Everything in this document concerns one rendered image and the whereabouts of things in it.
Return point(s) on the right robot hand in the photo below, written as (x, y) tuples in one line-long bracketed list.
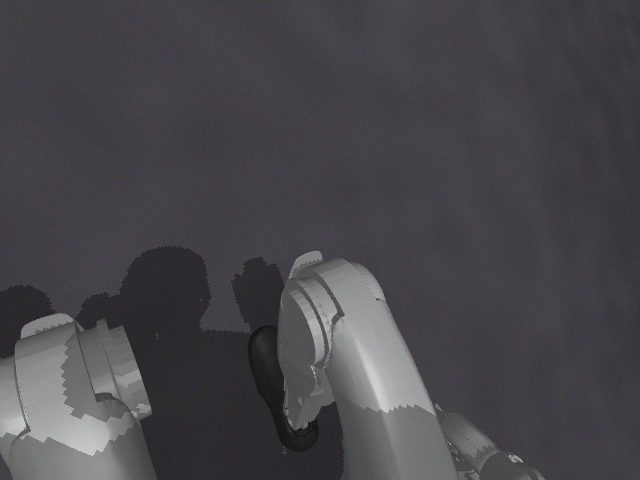
[(466, 441)]

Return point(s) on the right robot foot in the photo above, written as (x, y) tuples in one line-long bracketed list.
[(269, 379)]

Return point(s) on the right robot arm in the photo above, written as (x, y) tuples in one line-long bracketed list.
[(505, 465)]

